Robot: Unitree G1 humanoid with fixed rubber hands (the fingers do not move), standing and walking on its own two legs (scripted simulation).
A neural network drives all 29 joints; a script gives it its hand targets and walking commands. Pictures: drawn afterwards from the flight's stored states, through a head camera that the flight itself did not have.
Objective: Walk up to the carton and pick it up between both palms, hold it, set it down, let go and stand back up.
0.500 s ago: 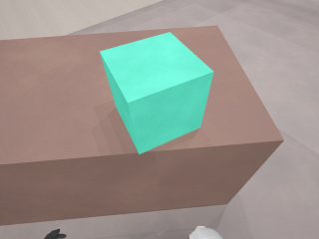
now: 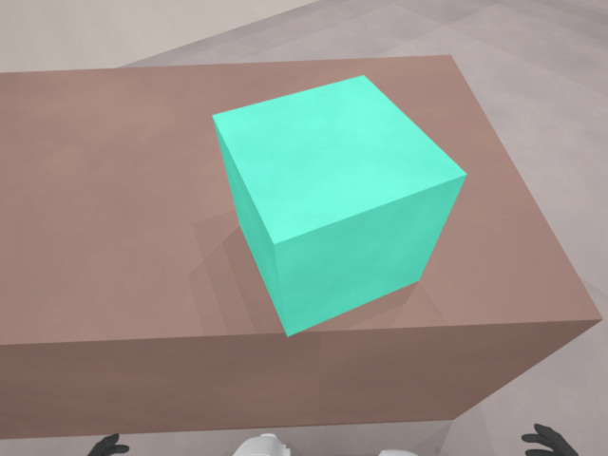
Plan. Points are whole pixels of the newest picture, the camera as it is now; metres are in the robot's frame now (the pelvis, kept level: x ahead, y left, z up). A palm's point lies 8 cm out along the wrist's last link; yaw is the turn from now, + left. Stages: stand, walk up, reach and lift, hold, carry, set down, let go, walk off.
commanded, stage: walk up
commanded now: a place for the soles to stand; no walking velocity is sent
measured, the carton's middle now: (325, 205) +0.43 +0.00 +0.08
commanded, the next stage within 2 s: stand in 1.24 s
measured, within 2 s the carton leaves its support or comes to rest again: neither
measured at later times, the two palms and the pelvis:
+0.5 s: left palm out of the picture +0.10 +0.30 -0.07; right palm out of the picture +0.12 -0.31 -0.08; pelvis +0.02 -0.01 +0.03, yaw +1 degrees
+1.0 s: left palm out of the picture +0.12 +0.29 -0.08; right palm out of the picture +0.12 -0.33 -0.08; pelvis +0.04 -0.02 +0.03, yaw +1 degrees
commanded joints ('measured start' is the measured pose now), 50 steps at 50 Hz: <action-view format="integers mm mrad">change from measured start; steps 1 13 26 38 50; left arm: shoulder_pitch -14 -123 -168 -164 -150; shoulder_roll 209 155 146 159 159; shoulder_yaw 34 17 13 26 36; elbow -22 141 204 206 201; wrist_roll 1 -15 -4 -4 4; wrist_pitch -30 -23 -9 -5 1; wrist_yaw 2 -3 -3 -3 -2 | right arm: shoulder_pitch -26 -134 -150 -131 -137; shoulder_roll -204 -171 -186 -172 -161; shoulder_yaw -36 -23 -22 -16 -22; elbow -16 143 215 242 231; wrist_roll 7 3 -17 -14 -17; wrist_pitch -9 4 0 2 11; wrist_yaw -9 7 -1 -10 -17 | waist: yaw -16 -9 -15 -21 -12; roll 48 15 22 19 -26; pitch -141 -153 -129 -136 -137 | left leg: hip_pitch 77 214 273 238 278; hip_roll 101 88 87 96 105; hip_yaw -138 -137 -106 -116 -101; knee -221 -403 -452 -464 -444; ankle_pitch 109 116 144 217 311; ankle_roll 28 19 -5 3 9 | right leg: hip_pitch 45 117 119 194 209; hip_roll -115 -96 -99 -102 -99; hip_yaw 176 116 84 100 72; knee -216 -361 -459 -453 -446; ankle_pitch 114 132 105 150 257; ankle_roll -82 -43 -34 -30 -32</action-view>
